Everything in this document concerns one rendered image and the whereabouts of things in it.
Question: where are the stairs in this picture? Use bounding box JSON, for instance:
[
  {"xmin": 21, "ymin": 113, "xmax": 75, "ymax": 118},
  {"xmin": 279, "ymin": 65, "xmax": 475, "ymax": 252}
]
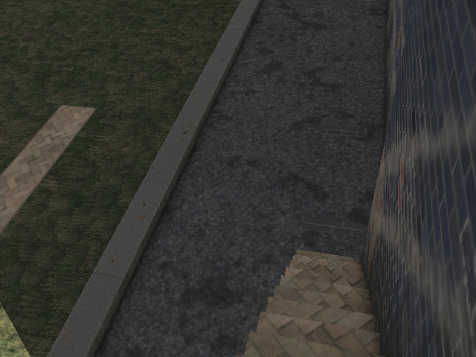
[{"xmin": 235, "ymin": 249, "xmax": 386, "ymax": 357}]

